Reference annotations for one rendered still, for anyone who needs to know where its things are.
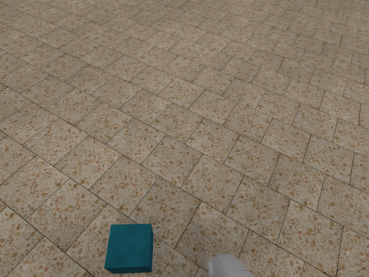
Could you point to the right robot thigh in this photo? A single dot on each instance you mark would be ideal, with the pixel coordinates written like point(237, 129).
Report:
point(227, 265)

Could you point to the carton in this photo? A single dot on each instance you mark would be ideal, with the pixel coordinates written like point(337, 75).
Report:
point(130, 249)

